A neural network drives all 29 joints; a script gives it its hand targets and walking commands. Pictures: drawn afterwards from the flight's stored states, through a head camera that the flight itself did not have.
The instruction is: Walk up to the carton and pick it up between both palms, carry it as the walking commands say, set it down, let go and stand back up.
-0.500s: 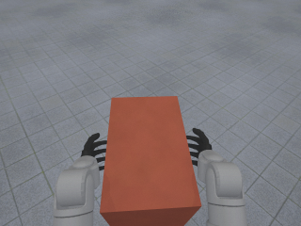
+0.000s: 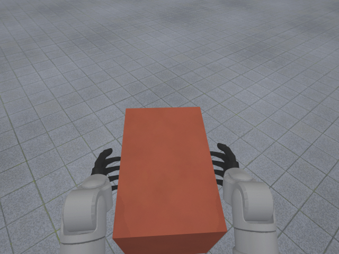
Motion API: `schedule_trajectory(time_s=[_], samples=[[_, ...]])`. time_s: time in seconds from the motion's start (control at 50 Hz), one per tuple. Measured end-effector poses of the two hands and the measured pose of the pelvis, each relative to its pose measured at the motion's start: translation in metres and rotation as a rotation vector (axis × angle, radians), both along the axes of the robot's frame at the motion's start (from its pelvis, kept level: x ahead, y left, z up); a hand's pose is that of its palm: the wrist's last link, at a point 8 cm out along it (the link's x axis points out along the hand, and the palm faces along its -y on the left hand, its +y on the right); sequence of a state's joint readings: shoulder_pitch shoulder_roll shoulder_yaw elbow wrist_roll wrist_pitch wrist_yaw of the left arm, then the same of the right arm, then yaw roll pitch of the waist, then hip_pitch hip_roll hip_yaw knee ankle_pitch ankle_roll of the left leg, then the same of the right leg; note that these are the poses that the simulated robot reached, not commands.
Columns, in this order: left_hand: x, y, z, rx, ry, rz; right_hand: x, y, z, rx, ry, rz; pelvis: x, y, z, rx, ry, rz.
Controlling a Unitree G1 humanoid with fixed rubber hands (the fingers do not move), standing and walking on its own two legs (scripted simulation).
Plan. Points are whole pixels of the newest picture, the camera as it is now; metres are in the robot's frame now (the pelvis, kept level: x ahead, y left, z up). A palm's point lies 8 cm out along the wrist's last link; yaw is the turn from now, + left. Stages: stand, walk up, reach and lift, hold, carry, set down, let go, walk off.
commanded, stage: carry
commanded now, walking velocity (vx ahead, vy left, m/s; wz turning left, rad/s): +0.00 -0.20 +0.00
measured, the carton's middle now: (165, 179) +0.32 +0.01 +0.02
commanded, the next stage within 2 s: none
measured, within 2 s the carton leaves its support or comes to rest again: neither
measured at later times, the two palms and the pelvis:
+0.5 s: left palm (158, 218) +0.20 +0.03 +0.09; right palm (300, 207) +0.22 -0.24 +0.09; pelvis -0.07 -0.12 +0.00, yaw +1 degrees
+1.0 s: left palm out of the picture +0.13 -0.10 +0.08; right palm out of the picture +0.15 -0.37 +0.09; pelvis -0.14 -0.25 +0.00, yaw +1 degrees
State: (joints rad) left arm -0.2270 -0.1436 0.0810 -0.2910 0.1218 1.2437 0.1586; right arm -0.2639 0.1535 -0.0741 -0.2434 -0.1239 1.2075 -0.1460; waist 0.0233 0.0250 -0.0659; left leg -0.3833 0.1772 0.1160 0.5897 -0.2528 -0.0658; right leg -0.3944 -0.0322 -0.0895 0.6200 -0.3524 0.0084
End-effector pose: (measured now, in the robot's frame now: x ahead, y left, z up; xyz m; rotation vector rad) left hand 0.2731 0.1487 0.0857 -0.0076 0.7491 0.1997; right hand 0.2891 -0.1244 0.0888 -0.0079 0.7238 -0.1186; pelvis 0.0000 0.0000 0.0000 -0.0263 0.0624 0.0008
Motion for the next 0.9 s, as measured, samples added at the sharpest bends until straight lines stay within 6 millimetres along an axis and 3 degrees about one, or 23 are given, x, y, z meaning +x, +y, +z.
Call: schedule_trajectory(time_s=[0.18,0.36,0.48,0.58,0.72,0.9], samples=[[-0.022,-0.068,-0.006,0.019,0.028,-0.042,-0.032,-0.068,-0.01,0.021,0.028,-0.042,-0.029,-0.055,-0.001,0.035,0.005,0.021],[-0.054,-0.091,-0.012,-0.025,0.011,-0.021,-0.059,-0.091,-0.003,-0.026,0.012,-0.022,-0.056,-0.086,-0.003,0.023,0.001,0.025],[-0.071,-0.114,-0.001,-0.012,0.018,0.007,-0.069,-0.114,0.002,-0.016,0.02,0.006,-0.069,-0.117,0.005,0.001,-0.002,0.012],[-0.077,-0.155,0.003,0.011,-0.021,0.008,-0.076,-0.154,0.0,0.011,-0.018,0.0,-0.081,-0.156,-0.002,-0.011,-0.001,0.009],[-0.095,-0.207,-0.008,0.021,0.032,-0.042,-0.106,-0.207,-0.013,0.021,0.035,-0.047,-0.104,-0.193,-0.001,0.032,0.006,0.029],[-0.129,-0.229,-0.014,-0.025,0.016,-0.016,-0.133,-0.229,-0.005,-0.03,0.021,-0.022,-0.132,-0.226,-0.003,0.014,-0.003,0.027]])
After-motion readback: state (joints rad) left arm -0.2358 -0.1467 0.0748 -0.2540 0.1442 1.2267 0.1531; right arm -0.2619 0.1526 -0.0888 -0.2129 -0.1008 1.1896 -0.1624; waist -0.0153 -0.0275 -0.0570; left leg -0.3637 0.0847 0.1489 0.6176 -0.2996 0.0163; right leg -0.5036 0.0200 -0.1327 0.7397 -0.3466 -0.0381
